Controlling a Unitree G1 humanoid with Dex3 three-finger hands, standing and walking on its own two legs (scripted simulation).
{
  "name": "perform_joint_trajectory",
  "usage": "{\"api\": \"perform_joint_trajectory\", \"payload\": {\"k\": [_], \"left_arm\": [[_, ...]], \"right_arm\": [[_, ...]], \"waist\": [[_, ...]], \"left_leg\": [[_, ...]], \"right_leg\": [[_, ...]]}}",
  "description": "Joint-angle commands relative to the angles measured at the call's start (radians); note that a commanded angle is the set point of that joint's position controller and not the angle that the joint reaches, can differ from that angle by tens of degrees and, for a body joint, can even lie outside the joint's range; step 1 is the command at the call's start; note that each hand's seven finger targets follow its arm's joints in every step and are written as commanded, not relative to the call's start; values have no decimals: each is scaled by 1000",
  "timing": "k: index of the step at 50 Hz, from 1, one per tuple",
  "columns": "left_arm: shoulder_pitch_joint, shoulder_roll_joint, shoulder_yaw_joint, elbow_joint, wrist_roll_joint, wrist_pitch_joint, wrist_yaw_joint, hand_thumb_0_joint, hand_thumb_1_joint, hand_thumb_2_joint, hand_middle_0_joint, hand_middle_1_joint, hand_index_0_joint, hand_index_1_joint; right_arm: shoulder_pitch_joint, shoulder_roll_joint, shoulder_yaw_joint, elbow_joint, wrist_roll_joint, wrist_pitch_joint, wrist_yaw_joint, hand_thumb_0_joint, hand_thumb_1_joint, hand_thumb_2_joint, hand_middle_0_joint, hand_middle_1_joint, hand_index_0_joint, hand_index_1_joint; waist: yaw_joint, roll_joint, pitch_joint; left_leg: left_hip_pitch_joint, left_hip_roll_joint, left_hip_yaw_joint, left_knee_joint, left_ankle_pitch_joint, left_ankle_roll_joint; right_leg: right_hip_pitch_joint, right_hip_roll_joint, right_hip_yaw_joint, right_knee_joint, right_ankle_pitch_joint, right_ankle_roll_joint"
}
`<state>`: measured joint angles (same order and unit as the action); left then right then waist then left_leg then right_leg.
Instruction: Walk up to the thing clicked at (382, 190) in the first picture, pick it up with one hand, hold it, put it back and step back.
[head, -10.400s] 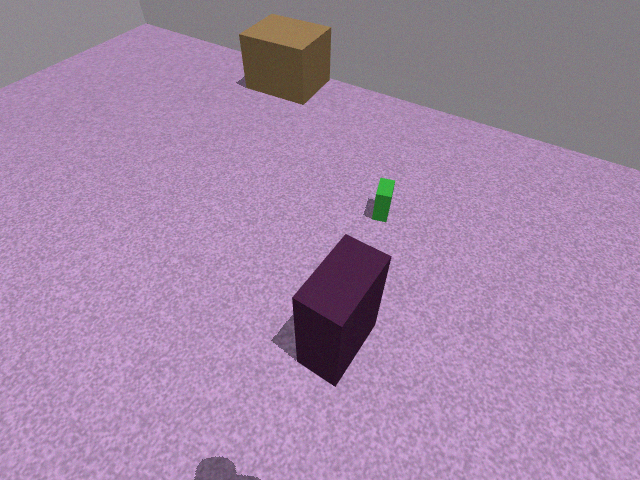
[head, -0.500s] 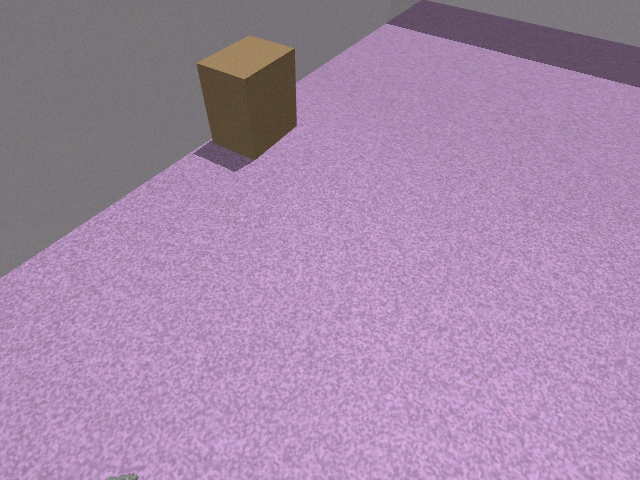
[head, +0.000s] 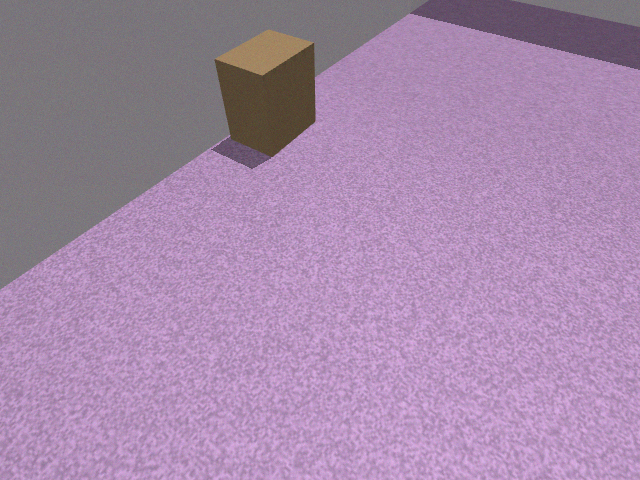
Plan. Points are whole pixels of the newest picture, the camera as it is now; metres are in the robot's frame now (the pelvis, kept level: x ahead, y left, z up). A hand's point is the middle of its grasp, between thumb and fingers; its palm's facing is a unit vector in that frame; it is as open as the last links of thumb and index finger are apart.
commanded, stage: walk up
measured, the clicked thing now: out of the picture -0.66 +1.20 -0.71
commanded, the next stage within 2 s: stand in 0.52 s
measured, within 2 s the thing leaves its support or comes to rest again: neither
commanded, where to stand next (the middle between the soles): +0.06 +0.00 m, yaw +0 degrees
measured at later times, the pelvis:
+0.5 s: pelvis +0.01 -0.01 +0.00, yaw +0 degrees
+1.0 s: pelvis +0.00 -0.01 +0.00, yaw +1 degrees
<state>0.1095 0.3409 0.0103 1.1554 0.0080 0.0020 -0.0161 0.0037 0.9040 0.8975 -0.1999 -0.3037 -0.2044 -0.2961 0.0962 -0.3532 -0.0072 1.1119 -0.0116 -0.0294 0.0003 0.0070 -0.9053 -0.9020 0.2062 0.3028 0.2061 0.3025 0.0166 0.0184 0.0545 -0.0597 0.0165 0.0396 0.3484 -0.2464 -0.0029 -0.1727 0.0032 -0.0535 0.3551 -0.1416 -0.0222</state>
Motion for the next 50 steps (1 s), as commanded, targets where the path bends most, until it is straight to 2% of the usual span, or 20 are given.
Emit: {"api": "perform_joint_trajectory", "payload": {"k": [1, 4, 7, 22, 25, 27, 32, 37, 39, 45, 50], "left_arm": [[-64, 206, 40, -65, -2, -29, 15, 0, 900, 900, -200, -300, -200, -300], [-68, 206, 43, -66, -3, -29, 16, 0, 900, 900, -200, -300, -200, -300], [-66, 205, 46, -66, -3, -28, 19, 0, 900, 900, -200, -300, -200, -300], [-89, 202, 55, -84, 4, -27, 18, 0, 900, 900, -200, -300, -200, -300], [-85, 204, 58, -87, 1, -23, 18, 0, 900, 900, -200, -300, -200, -300], [-104, 204, 45, -84, -7, -30, 22, 0, 900, 900, -200, -300, -200, -300], [-103, 210, 40, -73, -4, -31, 24, 0, 900, 900, -200, -300, -200, -300], [-96, 217, 35, -69, -3, -33, 25, 0, 900, 900, -200, -300, -200, -300], [-95, 216, 34, -71, -5, -33, 25, 0, 900, 900, -200, -300, -200, -300], [-88, 220, 33, -65, -8, -38, 24, 0, 900, 900, -200, -300, -200, -300], [-80, 219, 30, -61, -9, -35, 22, 0, 900, 900, -200, -300, -200, -300]], "right_arm": [[-14, -224, -44, -40, 4, -16, -18, 0, -900, -900, 200, 300, 200, 300], [-29, -217, -42, -40, 2, -16, -19, 0, -900, -900, 200, 300, 200, 300], [-38, -219, -44, -40, 1, -14, -20, 0, -900, -900, 200, 300, 200, 300], [-34, -209, -37, -42, -1, -13, -21, 0, -900, -900, 200, 300, 200, 300], [-27, -212, -39, -41, -3, -13, -23, 0, -900, -900, 200, 300, 200, 300], [-41, -197, -31, -38, 2, -4, -19, 0, -900, -900, 200, 300, 200, 300], [-24, -200, -29, -31, 1, 0, -15, 0, -900, -900, 200, 300, 200, 300], [-8, -201, -31, -25, -1, 3, -9, 0, -900, -900, 200, 300, 200, 300], [-3, -200, -31, -23, -1, 1, -9, 0, -900, -900, 200, 300, 200, 300], [-1, -194, -27, -25, -2, -2, -9, 0, -900, -900, 200, 300, 200, 300], [7, -193, -23, -19, -1, -2, -9, 0, -900, -900, 200, 300, 200, 300]], "waist": [[-18, -56, -104], [-16, -36, -100], [-14, -32, -101], [-16, -17, -102], [-13, -16, -91], [-17, 7, -81], [-21, -17, -79], [-21, -38, -57], [-21, -24, -70], [-20, -22, -84], [-16, -17, -72]], "left_leg": [[-7, 125, -92, -55, 202, 36], [-12, 126, -89, -67, 226, 29], [-7, 128, -85, -67, 236, 29], [-34, 129, -75, -84, 203, 25], [-27, 125, -72, -83, 201, 23], [-50, 136, -91, -103, 189, 12], [-48, 136, -94, -113, 151, 16], [-66, 119, -93, -108, 77, 18], [-46, 127, -100, -112, 104, 19], [-41, 131, -104, -115, 143, 18], [-49, 129, -103, -120, 127, 17]], "right_leg": [[71, -143, 151, -56, 190, -12], [86, -141, 144, -54, 220, -7], [90, -136, 138, -58, 203, -5], [131, -137, 141, -57, 227, -9], [111, -125, 142, -58, 184, -6], [118, -140, 143, -70, 179, -8], [114, -141, 143, -81, 144, -8], [90, -137, 154, -117, 7, 1], [88, -143, 152, -100, 55, -7], [103, -141, 141, -81, 133, -6], [94, -137, 140, -88, 84, -4]]}}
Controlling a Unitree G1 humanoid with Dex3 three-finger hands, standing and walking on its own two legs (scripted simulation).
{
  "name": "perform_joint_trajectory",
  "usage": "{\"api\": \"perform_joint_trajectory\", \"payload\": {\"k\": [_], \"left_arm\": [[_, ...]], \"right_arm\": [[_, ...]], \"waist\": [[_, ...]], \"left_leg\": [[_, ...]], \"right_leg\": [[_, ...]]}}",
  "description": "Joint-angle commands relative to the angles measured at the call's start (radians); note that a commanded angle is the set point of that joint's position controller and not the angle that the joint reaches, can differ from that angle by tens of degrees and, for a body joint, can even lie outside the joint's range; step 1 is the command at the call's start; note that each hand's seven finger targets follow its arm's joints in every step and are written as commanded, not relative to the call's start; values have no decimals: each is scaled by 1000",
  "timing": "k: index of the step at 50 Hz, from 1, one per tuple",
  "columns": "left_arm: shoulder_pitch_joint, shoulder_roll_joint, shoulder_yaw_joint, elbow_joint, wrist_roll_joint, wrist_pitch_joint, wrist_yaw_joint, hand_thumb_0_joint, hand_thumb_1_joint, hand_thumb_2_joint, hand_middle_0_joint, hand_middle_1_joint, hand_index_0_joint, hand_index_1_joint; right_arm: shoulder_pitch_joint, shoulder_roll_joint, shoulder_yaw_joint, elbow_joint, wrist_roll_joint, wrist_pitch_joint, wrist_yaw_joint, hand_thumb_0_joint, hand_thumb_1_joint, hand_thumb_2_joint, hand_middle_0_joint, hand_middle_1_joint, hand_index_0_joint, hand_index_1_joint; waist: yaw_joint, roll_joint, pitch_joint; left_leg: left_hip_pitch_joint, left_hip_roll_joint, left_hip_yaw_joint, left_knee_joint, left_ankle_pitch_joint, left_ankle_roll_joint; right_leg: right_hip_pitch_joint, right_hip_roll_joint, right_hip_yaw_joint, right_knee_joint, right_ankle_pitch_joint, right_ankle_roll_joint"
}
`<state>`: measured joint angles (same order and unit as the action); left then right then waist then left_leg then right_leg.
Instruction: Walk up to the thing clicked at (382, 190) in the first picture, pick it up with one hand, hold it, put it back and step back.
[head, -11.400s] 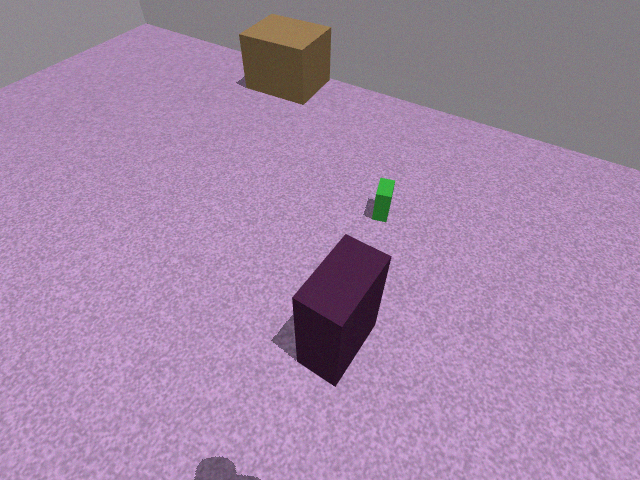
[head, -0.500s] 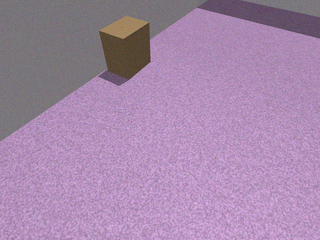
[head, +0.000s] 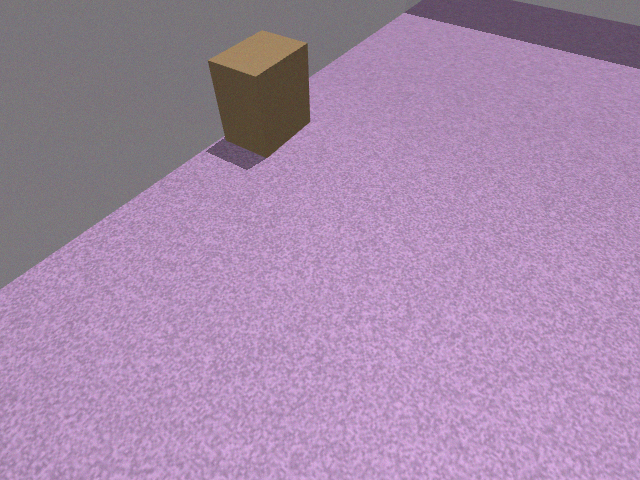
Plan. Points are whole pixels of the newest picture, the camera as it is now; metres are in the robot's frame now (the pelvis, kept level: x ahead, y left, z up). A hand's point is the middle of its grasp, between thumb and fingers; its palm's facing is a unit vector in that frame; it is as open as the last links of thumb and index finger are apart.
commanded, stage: stand
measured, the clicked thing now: out of the picture -0.65 +1.22 -0.71
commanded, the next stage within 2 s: walk up in 0.52 s
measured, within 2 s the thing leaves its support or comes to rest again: neither
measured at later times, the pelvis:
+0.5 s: pelvis +0.01 -0.01 +0.00, yaw +0 degrees
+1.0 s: pelvis -0.02 -0.01 -0.03, yaw +23 degrees
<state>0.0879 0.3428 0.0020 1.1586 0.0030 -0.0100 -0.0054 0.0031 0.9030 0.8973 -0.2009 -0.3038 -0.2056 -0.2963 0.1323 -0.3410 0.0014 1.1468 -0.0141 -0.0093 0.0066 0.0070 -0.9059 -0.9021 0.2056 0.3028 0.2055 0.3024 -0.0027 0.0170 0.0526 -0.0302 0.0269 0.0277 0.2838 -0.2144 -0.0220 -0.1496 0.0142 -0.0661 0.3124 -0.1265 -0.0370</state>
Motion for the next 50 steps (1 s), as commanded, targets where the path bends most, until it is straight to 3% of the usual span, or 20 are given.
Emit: {"api": "perform_joint_trajectory", "payload": {"k": [1, 7, 10, 25, 26, 28, 29, 31, 33, 34, 36, 38, 41, 43, 44, 45, 46, 47, 49, 50], "left_arm": [[-56, 220, 40, -66, -1, -22, 12, 0, 900, 900, -200, -300, -200, -300], [-52, 220, 36, -63, -2, -23, 12, 0, 900, 900, -200, -300, -200, -300], [-43, 214, 34, -62, 0, -26, 14, 0, 900, 900, -200, -300, -200, -300], [-43, 223, 38, -61, 0, -24, 13, 0, 900, 900, -200, -300, -200, -300], [-109, 303, 119, -142, 13, -1, -3, 0, 900, 900, -200, -300, -200, -300], [-78, 286, 126, -181, 8, 20, 0, 0, 900, 900, -200, -300, -200, -300], [-37, 262, 121, -202, 9, 27, -1, 0, 900, 900, -200, -300, -200, -300], [-30, 263, 130, -240, 17, 41, -8, 0, 900, 900, -200, -300, -200, -300], [-71, 276, 140, -295, 35, 46, -19, 0, 900, 900, -200, -300, -200, -300], [-103, 288, 146, -332, 44, 48, -26, 0, 900, 900, -200, -300, -200, -300], [-135, 264, 139, -371, 48, 49, -34, 0, 900, 900, -200, -300, -200, -300], [-174, 251, 132, -386, 56, 43, -41, 0, 900, 900, -200, -300, -200, -300], [-190, 267, 140, -423, 47, 51, -56, 0, 900, 900, -200, -300, -200, -300], [-209, 248, 142, -446, 40, 77, -66, 0, 900, 900, -200, -300, -200, -300], [-193, 199, 131, -453, 35, 92, -71, 0, 900, 900, -200, -300, -200, -300], [-175, 149, 122, -492, 34, 98, -74, 0, 900, 900, -200, -300, -200, -300], [-158, 195, 138, -498, 34, 102, -73, 0, 900, 900, -200, -300, -200, -300], [-173, 257, 148, -499, 32, 93, -71, 0, 900, 900, -200, -300, -200, -300], [-68, 260, 148, -443, 24, 81, -69, 0, 900, 900, -200, -300, -200, -300], [-16, 254, 148, -418, 19, 85, -68, 0, 900, 900, -200, -300, -200, -300]], "right_arm": [[-32, -212, -35, -56, 1, -22, -17, 0, -900, -900, 200, 300, 200, 300], [-24, -204, -29, -55, 0, -21, -15, 0, -900, -900, 200, 300, 200, 300], [-31, -215, -32, -60, 1, -22, -16, 0, -900, -900, 200, 300, 200, 300], [-22, -212, -27, -67, 3, -19, -18, 0, -900, -900, 200, 300, 200, 300], [58, -272, -67, -108, 5, -3, -25, 0, -900, -900, 200, 300, 200, 300], [105, -280, -83, -139, 8, -1, -35, 0, -900, -900, 200, 300, 200, 300], [68, -288, -91, -170, 6, -4, -35, 0, -900, -900, 200, 300, 200, 300], [43, -261, -100, -225, -1, 2, -38, 0, -900, -900, 200, 300, 200, 300], [48, -219, -97, -262, -10, 17, -36, 0, -900, -900, 200, 300, 200, 300], [63, -235, -105, -283, -23, 26, -34, 0, -900, -900, 200, 300, 200, 300], [100, -249, -115, -290, -20, 29, -18, 0, -900, -900, 200, 300, 200, 300], [159, -251, -121, -283, -13, 28, 3, 0, -900, -900, 200, 300, 200, 300], [275, -225, -120, -271, -9, 27, 9, 0, -900, -900, 200, 300, 200, 300], [402, -227, -133, -243, -12, 24, -4, 0, -900, -900, 200, 300, 200, 300], [421, -262, -145, -243, -23, 23, -18, 0, -900, -900, 200, 300, 200, 300], [361, -389, -167, -287, -38, 21, -32, 0, -900, -900, 200, 300, 200, 300], [270, -419, -163, -341, -48, 17, -41, 0, -900, -900, 200, 300, 200, 300], [170, -472, -173, -382, -25, 6, -50, 0, -900, -900, 200, 300, 200, 300], [80, -376, -143, -405, -15, -9, -61, 0, -900, -900, 200, 300, 200, 300], [82, -346, -133, -416, -13, -11, -65, 0, -900, -900, 200, 300, 200, 300]], "waist": [[3, -18, -83], [2, -10, -67], [2, -3, -92], [5, -15, -70], [29, -102, 25], [22, -88, -13], [42, -39, -57], [62, -56, -115], [83, -235, -184], [76, -218, -156], [50, -153, -85], [13, -139, -79], [-19, -154, -132], [-75, -62, -122], [-92, 90, -52], [-61, 333, 21], [-14, 216, 59], [-10, 238, 101], [57, 150, 28], [66, 133, -16]], "left_leg": [[-66, 119, -93, -52, 90, 36], [-81, 117, -92, -50, 93, 35], [-63, 123, -92, -43, 141, 37], [-73, 117, -93, -44, 90, 35], [-297, 102, -197, 67, 363, 75], [-302, 117, -197, 112, 370, 86], [-270, 105, -201, 149, 381, 105], [-323, 60, -169, 235, 268, 101], [-420, -11, -23, 546, -267, 73], [-429, 35, -19, 641, -323, 53], [-402, 66, -46, 639, -295, 51], [-358, 83, -54, 547, -231, 59], [-225, 37, 68, 421, -127, 34], [-48, -10, 89, 247, -43, 37], [-10, 23, -67, 127, -77, 81], [-62, 234, -535, -60, -113, 166], [-247, 352, -781, -106, -149, 266], [-347, 385, -840, -152, -183, 317], [-200, 242, -532, 3, 25, 256], [-187, 162, -387, 41, 59, 210]], "right_leg": [[66, -148, 153, -41, 67, 9], [66, -151, 157, -43, 78, 8], [86, -155, 150, -31, 154, 7], [75, -150, 151, -45, 91, 11], [145, -112, 32, 129, 99, 4], [143, -141, 67, 166, 118, -36], [120, -151, 69, 190, 148, -45], [151, -218, 106, 161, 110, -80], [193, -451, 213, -18, 47, -196], [125, -504, 234, -63, -75, -230], [19, -468, 188, -74, -184, -216], [5, -396, 81, 7, -133, -158], [-17, -340, -45, 121, -81, -125], [-184, -262, -117, 330, -207, -82], [-335, -169, -150, 538, -392, -33], [-550, -13, -117, 746, -563, 32], [-511, -27, 89, 832, -520, 52], [-438, -65, 200, 895, -488, 39], [-444, -87, 188, 863, -353, 50], [-416, -75, 159, 832, -277, 46]]}}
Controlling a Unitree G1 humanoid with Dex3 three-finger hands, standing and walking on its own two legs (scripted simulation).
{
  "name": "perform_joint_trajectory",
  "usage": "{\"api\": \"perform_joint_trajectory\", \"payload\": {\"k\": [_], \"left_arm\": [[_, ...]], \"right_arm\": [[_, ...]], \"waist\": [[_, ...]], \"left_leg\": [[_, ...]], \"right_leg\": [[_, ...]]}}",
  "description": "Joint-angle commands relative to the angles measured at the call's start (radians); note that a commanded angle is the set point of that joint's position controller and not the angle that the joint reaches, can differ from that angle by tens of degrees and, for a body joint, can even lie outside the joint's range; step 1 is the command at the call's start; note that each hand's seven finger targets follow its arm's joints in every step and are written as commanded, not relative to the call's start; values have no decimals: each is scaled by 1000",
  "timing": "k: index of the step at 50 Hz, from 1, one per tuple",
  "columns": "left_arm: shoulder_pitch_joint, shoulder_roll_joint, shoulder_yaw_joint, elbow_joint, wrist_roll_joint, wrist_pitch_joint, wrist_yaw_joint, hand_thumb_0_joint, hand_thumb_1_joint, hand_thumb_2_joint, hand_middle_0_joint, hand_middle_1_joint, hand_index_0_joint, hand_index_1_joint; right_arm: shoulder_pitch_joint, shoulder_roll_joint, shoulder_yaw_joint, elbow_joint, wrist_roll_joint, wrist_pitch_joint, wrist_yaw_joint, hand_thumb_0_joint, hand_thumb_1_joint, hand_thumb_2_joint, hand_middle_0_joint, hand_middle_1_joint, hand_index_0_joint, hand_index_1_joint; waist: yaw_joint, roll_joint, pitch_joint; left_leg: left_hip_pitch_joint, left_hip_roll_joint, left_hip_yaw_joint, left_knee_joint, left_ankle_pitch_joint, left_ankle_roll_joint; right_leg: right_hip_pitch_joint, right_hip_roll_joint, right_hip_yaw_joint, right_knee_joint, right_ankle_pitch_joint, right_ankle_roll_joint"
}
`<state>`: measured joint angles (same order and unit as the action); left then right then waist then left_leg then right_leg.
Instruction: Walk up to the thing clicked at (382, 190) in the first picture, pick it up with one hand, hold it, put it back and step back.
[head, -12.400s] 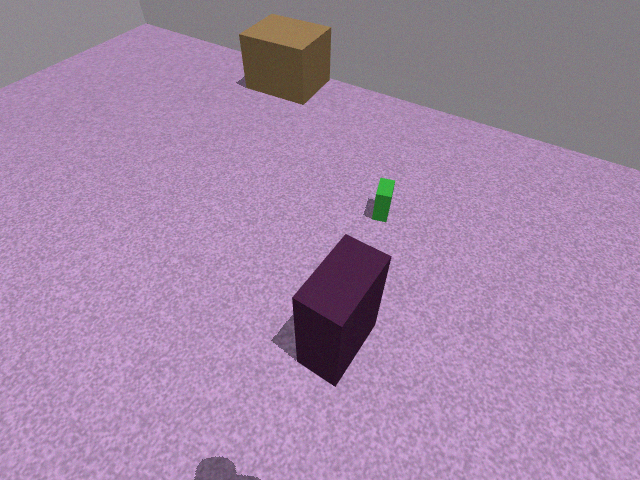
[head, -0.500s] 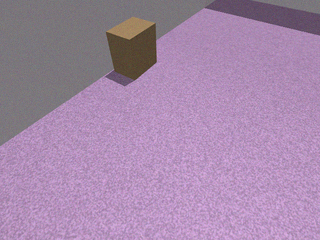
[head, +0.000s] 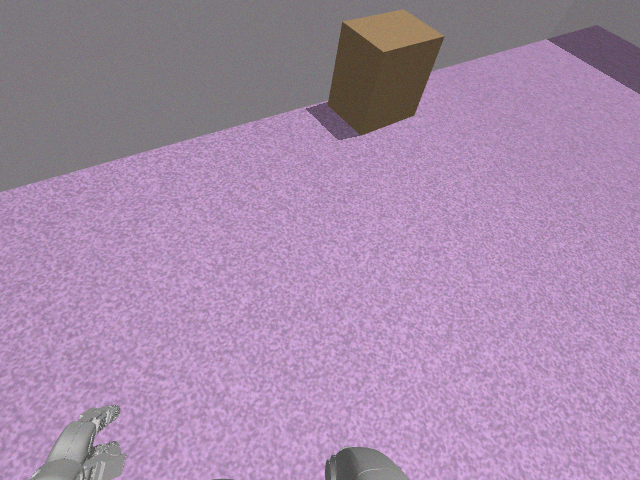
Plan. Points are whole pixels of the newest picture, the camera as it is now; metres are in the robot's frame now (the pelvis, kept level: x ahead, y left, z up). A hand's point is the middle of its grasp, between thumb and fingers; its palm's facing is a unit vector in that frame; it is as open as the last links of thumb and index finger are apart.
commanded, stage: walk up
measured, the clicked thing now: out of the picture -0.10 +1.38 -0.68
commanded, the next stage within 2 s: none
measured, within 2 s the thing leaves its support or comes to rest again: neither
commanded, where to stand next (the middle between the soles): +0.08 -0.01 m, yaw +88 degrees
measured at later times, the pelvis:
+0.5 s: pelvis +0.01 -0.07 +0.01, yaw +27 degrees
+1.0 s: pelvis +0.06 -0.08 -0.01, yaw +52 degrees
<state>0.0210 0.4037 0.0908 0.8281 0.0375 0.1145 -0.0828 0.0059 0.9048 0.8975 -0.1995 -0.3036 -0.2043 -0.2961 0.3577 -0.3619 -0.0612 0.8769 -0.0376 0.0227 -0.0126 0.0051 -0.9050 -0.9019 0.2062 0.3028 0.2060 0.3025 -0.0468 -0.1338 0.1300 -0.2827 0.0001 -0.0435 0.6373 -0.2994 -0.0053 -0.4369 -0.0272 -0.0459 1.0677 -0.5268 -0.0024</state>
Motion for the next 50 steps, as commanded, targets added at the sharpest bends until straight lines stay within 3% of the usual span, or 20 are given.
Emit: {"api": "perform_joint_trajectory", "payload": {"k": [1, 5, 8, 10, 11, 12, 14, 16, 18, 24, 29, 30, 32, 33, 34, 37, 46, 48, 49, 50], "left_arm": [[58, 184, 60, -91, -15, -35, 8, 0, 900, 900, -200, -300, -200, -300], [-62, 148, 53, -160, -15, -56, 15, 0, 900, 900, -200, -300, -200, -300], [2, 133, 43, -158, -28, -80, 32, 0, 900, 900, -200, -300, -200, -300], [111, 122, 48, -121, -34, -99, 48, 0, 900, 900, -200, -300, -200, -300], [164, 187, 66, -99, -24, -109, 59, 0, 900, 900, -200, -300, -200, -300], [187, 270, 78, -108, -9, -111, 67, 0, 900, 900, -200, -300, -200, -300], [7, 303, 82, -167, 6, -105, 55, 0, 900, 900, -200, -300, -200, -300], [-34, 254, 64, -167, 6, -118, 50, 0, 900, 900, -200, -300, -200, -300], [-13, 221, 52, -150, 0, -130, 60, 0, 900, 900, -200, -300, -200, -300], [164, 257, 65, -167, 4, -147, 40, 0, 900, 900, -200, -300, -200, -300], [149, 276, 57, -209, -10, -121, 33, 0, 900, 900, -200, -300, -200, -300], [177, 236, 45, -218, -15, -118, 35, 0, 900, 900, -200, -300, -200, -300], [205, 135, 18, -260, -23, -112, 32, 0, 900, 900, -200, -300, -200, -300], [112, 218, 39, -270, -13, -111, 44, 0, 900, 900, -200, -300, -200, -300], [90, 237, 35, -270, -14, -113, 50, 0, 900, 900, -200, -300, -200, -300], [210, 217, 35, -214, -27, -108, 48, 0, 900, 900, -200, -300, -200, -300], [235, 182, 26, -188, -47, -123, 90, 0, 900, 900, -200, -300, -200, -300], [323, 184, 32, -159, -43, -142, 97, 0, 900, 900, -200, -300, -200, -300], [359, 248, 50, -158, -29, -149, 103, 0, 900, 900, -200, -300, -200, -300], [329, 343, 71, -178, -11, -153, 108, 0, 900, 900, -200, -300, -200, -300]], "right_arm": [[-111, -311, -71, -152, 15, -47, -44, 0, -900, -900, 200, 300, 200, 300], [-25, -308, -75, -168, -1, -48, -31, 0, -900, -900, 200, 300, 200, 300], [-60, -314, -80, -206, -9, -38, -22, 0, -900, -900, 200, 300, 200, 300], [-101, -281, -67, -234, -2, -28, -13, 0, -900, -900, 200, 300, 200, 300], [-109, -220, -46, -247, 7, -24, -8, 0, -900, -900, 200, 300, 200, 300], [-81, -144, -23, -262, 20, -23, -8, 0, -900, -900, 200, 300, 200, 300], [-33, -255, -58, -237, 1, -11, -20, 0, -900, -900, 200, 300, 200, 300], [-59, -294, -83, -202, 8, -7, 8, 0, -900, -900, 200, 300, 200, 300], [-56, -260, -74, -199, 9, -5, 40, 0, -900, -900, 200, 300, 200, 300], [-192, -217, -54, -258, 11, -13, 74, 0, -900, -900, 200, 300, 200, 300], [-57, -229, -80, -224, 12, -25, 54, 0, -900, -900, 200, 300, 200, 300], [3, -263, -96, -211, 3, -30, 42, 0, -900, -900, 200, 300, 200, 300], [-10, -401, -123, -267, -16, -37, 16, 0, -900, -900, 200, 300, 200, 300], [26, -408, -130, -262, 6, -36, 14, 0, -900, -900, 200, 300, 200, 300], [4, -382, -123, -265, 11, -35, 8, 0, -900, -900, 200, 300, 200, 300], [-80, -279, -81, -297, 19, -32, -5, 0, -900, -900, 200, 300, 200, 300], [-98, -301, -99, -356, -16, -32, 5, 0, -900, -900, 200, 300, 200, 300], [-156, -273, -89, -374, 1, -25, 6, 0, -900, -900, 200, 300, 200, 300], [-172, -215, -69, -385, 14, -24, 3, 0, -900, -900, 200, 300, 200, 300], [-124, -158, -54, -396, 24, -16, 1, 0, -900, -900, 200, 300, 200, 300]], "waist": [[98, 299, -117], [42, 292, -146], [58, 332, -178], [120, 290, -213], [142, 153, -255], [145, -133, -245], [88, -120, -192], [51, -73, -59], [42, -80, -39], [133, -57, -96], [59, -2, -189], [29, 92, -241], [45, 384, -221], [-7, 336, -218], [1, 281, -179], [61, 278, -167], [49, 330, -166], [117, 242, -233], [151, 101, -257], [127, -174, -247]], "left_leg": [[92, 160, -292, -298, 130, 178], [39, 142, -362, -245, 239, 198], [-9, 150, -390, -163, 413, 204], [-81, 77, -375, -66, 379, 138], [-176, -18, -288, 56, 190, 92], [-380, -137, -135, 228, -177, 41], [-344, -1, -48, 429, -245, 9], [-284, 19, -65, 469, -130, 4], [-290, 23, -32, 418, -19, 11], [-267, 32, 59, 122, -74, 5], [93, -58, 174, -139, 62, 38], [235, -64, 99, -185, 35, 83], [413, 291, -546, -244, 250, 264], [313, 360, -651, -269, 294, 353], [249, 328, -604, -280, 310, 345], [265, 150, -238, -165, 505, 194], [-92, 68, -363, -71, 608, 196], [-129, 12, -362, 52, 487, 135], [-222, -65, -280, 181, 291, 76], [-409, -179, -101, 368, -203, 21]], "right_leg": [[-124, -15, 119, 57, 157, 7], [13, 29, 106, -165, 62, 16], [139, 58, 92, -339, 31, -11], [329, 62, 91, -637, 213, -32], [460, -9, 157, -701, 262, -46], [549, -270, 435, -760, 328, -93], [286, -481, 556, -825, 83, -266], [153, -348, 404, -849, 7, -233], [201, -213, 188, -780, 124, -153], [441, -300, 63, -679, 552, -188], [292, -284, -127, -409, 591, -94], [204, -225, -168, -217, 550, -50], [-267, -14, -113, 75, -119, 54], [-204, -63, 45, 90, -136, 29], [-183, -76, 74, 98, -115, 20], [-167, -88, 80, -43, 6, 9], [116, 31, 22, -265, 160, -19], [270, 38, 31, -505, 335, -44], [368, -99, 183, -630, 365, -78], [450, -400, 490, -714, 401, -140]]}}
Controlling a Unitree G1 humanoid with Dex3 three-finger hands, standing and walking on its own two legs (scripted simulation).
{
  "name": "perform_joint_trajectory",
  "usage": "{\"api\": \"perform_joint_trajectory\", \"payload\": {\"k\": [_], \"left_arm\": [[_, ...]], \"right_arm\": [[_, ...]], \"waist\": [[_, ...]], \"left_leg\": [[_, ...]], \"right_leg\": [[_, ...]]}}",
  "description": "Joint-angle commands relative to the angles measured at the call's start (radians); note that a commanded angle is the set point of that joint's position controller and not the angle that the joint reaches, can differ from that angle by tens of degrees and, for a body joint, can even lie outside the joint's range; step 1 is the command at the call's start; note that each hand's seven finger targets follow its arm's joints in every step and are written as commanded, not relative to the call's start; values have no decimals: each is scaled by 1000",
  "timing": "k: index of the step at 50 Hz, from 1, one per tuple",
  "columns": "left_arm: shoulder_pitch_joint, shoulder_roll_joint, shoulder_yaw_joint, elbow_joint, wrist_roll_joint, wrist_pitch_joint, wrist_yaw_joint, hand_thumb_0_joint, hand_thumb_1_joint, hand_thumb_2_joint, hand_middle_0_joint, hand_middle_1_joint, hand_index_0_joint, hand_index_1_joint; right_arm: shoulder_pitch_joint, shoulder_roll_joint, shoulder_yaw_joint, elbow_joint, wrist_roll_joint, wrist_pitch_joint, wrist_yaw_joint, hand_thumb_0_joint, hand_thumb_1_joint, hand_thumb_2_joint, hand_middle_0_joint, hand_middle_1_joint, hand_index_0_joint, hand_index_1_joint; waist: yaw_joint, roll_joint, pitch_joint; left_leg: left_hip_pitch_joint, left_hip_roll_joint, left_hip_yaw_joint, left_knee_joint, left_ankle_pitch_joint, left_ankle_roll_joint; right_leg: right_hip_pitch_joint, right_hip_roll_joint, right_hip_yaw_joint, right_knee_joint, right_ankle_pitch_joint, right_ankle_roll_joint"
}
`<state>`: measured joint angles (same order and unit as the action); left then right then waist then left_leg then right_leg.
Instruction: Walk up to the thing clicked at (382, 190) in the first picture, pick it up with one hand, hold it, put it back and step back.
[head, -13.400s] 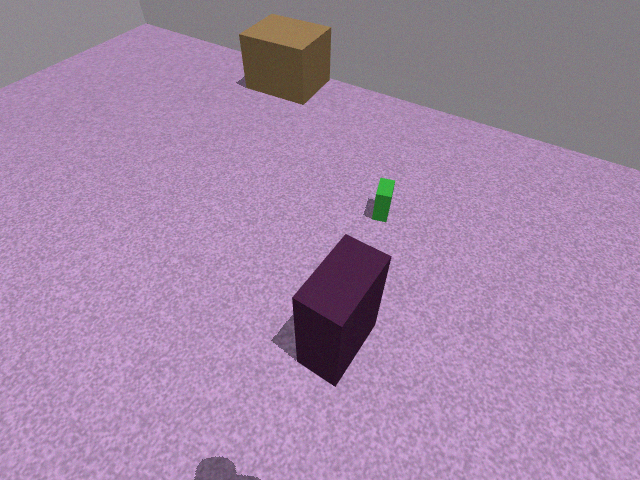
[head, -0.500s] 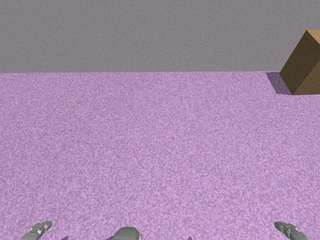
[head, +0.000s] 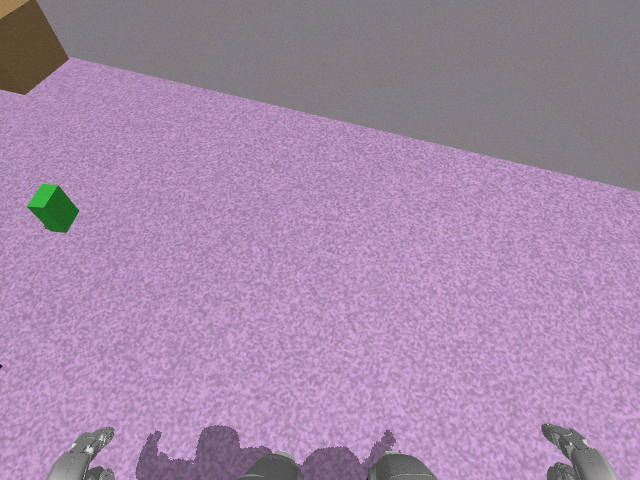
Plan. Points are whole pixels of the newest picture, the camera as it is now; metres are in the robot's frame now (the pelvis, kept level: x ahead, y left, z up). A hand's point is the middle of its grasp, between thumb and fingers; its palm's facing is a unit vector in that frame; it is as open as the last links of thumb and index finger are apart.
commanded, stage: walk up
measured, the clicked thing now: (54, 208) +1.06 +1.01 -0.67
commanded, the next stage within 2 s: stand in 1.80 s
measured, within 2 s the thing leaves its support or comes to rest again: neither
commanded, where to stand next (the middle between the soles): +0.07 +0.03 m, yaw +36 degrees
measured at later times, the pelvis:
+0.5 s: pelvis -0.02 +0.02 +0.00, yaw +21 degrees
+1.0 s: pelvis -0.01 +0.00 +0.01, yaw +34 degrees
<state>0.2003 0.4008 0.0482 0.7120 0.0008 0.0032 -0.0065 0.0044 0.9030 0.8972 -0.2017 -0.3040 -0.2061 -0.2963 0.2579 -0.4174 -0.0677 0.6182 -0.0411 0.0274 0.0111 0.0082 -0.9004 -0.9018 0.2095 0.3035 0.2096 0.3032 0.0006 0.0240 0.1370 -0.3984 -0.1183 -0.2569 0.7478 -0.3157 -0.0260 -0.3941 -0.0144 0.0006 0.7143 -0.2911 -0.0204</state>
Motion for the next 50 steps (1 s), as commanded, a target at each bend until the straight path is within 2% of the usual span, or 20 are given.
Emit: {"api": "perform_joint_trajectory", "payload": {"k": [1, 2, 5, 7, 11, 15, 19, 20, 21, 22, 23, 27, 35, 38, 39, 40, 41, 42, 45, 50], "left_arm": [[44, 325, 107, -93, 32, -37, 30, 0, 900, 900, -200, -300, -200, -300], [-44, 357, 116, -111, 27, -35, 28, 0, 900, 900, -200, -300, -200, -300], [-57, 264, 97, -90, 27, -48, 31, 0, 900, 900, -200, -300, -200, -300], [-28, 278, 106, -67, 30, -47, 30, 0, 900, 900, -200, -300, -200, -300], [23, 287, 121, -85, 46, -44, 4, 0, 900, 900, -200, -300, -200, -300], [8, 325, 129, -86, 47, -29, -19, 0, 900, 900, -200, -300, -200, -300], [-12, 301, 104, -80, 31, 1, -34, 0, 900, 900, -200, -300, -200, -300], [5, 248, 87, -78, 26, 11, -32, 0, 900, 900, -200, -300, -200, -300], [23, 170, 60, -81, 10, 21, -33, 0, 900, 900, -200, -300, -200, -300], [3, 185, 62, -89, 13, 23, -28, 0, 900, 900, -200, -300, -200, -300], [-53, 267, 81, -82, 13, 15, -14, 0, 900, 900, -200, -300, -200, -300], [78, 238, 79, 7, 4, -1, -11, 0, 900, 900, -200, -300, -200, -300], [25, 189, 61, -1, -3, -16, 4, 0, 900, 900, -200, -300, -200, -300], [80, 167, 59, 35, 0, -31, 12, 0, 900, 900, -200, -300, -200, -300], [112, 213, 70, 49, 12, -41, 16, 0, 900, 900, -200, -300, -200, -300], [128, 284, 86, 46, 23, -46, 18, 0, 900, 900, -200, -300, -200, -300], [85, 308, 90, 32, 21, -44, 14, 0, 900, 900, -200, -300, -200, -300], [18, 348, 97, 17, 24, -44, 12, 0, 900, 900, -200, -300, -200, -300], [-29, 265, 71, 19, 27, -39, 11, 0, 900, 900, -200, -300, -200, -300], [-19, 267, 75, 40, 41, -29, -1, 0, 900, 900, -200, -300, -200, -300]], "right_arm": [[50, -163, -59, -97, 9, -8, -32, 0, -900, -900, 200, 300, 200, 300], [102, -200, -77, -78, 9, 0, -31, 0, -900, -900, 200, 300, 200, 300], [68, -237, -104, -31, 3, -1, 11, 0, -900, -900, 200, 300, 200, 300], [103, -212, -98, -11, 4, 1, 27, 0, -900, -900, 200, 300, 200, 300], [54, -200, -82, 17, 17, -7, 34, 0, -900, -900, 200, 300, 200, 300], [40, -199, -76, 52, 26, -32, 26, 0, -900, -900, 200, 300, 200, 300], [176, -203, -79, 138, 33, -53, 4, 0, -900, -900, 200, 300, 200, 300], [223, -232, -88, 156, 27, -63, -6, 0, -900, -900, 200, 300, 200, 300], [201, -310, -102, 135, 8, -67, -18, 0, -900, -900, 200, 300, 200, 300], [128, -374, -103, 84, -5, -72, -28, 0, -900, -900, 200, 300, 200, 300], [131, -413, -107, 100, 17, -67, -25, 0, -900, -900, 200, 300, 200, 300], [69, -253, -52, 102, 25, -90, -47, 0, -900, -900, 200, 300, 200, 300], [91, -255, -53, 87, 27, -79, -58, 0, -900, -900, 200, 300, 200, 300], [44, -237, -47, 71, 45, -62, -57, 0, -900, -900, 200, 300, 200, 300], [27, -200, -35, 59, 56, -59, -56, 0, -900, -900, 200, 300, 200, 300], [35, -157, -22, 48, 66, -59, -57, 0, -900, -900, 200, 300, 200, 300], [43, -149, -17, 53, 54, -51, -66, 0, -900, -900, 200, 300, 200, 300], [44, -193, -34, 71, 40, -48, -76, 0, -900, -900, 200, 300, 200, 300], [32, -230, -53, 127, 38, -55, -46, 0, -900, -900, 200, 300, 200, 300], [21, -171, -36, 171, 34, -60, -12, 0, -900, -900, 200, 300, 200, 300]], "waist": [[28, -217, -204], [-5, -270, -210], [-8, -183, -70], [5, -244, -95], [66, -293, -124], [77, -301, -105], [1, -143, -181], [-34, -7, -192], [-37, 223, -113], [-14, 188, -48], [-46, 202, 11], [27, 158, -69], [-8, 166, -157], [37, 117, -219], [55, 46, -250], [60, -133, -282], [53, -219, -236], [40, -280, -195], [14, -177, -74], [48, -285, -105]], "left_leg": [[-262, 24, 118, 400, -293, 24], [-260, 65, 112, 489, -280, 26], [-171, 106, 128, 513, -79, 2], [-198, 95, 162, 488, -21, 3], [-203, 106, 247, 244, -83, -24], [-62, 110, 306, 45, -163, -24], [240, 80, 339, -192, -27, 20], [326, 81, 237, -291, -95, 49], [336, 255, -159, -482, -363, 127], [220, 416, -441, -520, -371, 202], [96, 463, -501, -558, -360, 276], [215, 276, -75, -307, 361, 209], [168, 254, -46, -140, 784, 229], [147, 203, -22, -6, 663, 189], [84, 159, -10, 75, 537, 142], [-56, 69, 75, 230, 318, 89], [-185, 7, 154, 298, -235, 68], [-174, 79, 148, 398, -359, 55], [-120, 89, 189, 319, -229, 48], [-16, 81, 280, 39, -154, 30]], "right_leg": [[280, -503, 493, -362, 132, -193], [229, -568, 589, -402, 46, -293], [56, -325, 227, -377, -117, -181], [117, -272, 121, -366, -200, -140], [242, -280, 61, -373, -286, -157], [174, -320, 12, -345, -277, -171], [34, -330, -85, -153, -306, -105], [-55, -280, -121, 33, -351, -62], [-275, -149, -179, 283, -327, 5], [-385, -89, -84, 374, -259, 43], [-331, -117, 5, 398, -266, 23], [-224, -123, 19, 318, -121, 10], [-9, -35, -50, 113, -103, -10], [149, 3, -65, -159, 75, -41], [246, -64, 23, -184, 206, -69], [356, -244, 229, -226, 308, -128], [349, -420, 417, -296, 282, -236], [244, -534, 562, -345, 220, -335], [123, -327, 228, -318, 85, -217], [119, -232, 102, -312, -159, -170]]}}
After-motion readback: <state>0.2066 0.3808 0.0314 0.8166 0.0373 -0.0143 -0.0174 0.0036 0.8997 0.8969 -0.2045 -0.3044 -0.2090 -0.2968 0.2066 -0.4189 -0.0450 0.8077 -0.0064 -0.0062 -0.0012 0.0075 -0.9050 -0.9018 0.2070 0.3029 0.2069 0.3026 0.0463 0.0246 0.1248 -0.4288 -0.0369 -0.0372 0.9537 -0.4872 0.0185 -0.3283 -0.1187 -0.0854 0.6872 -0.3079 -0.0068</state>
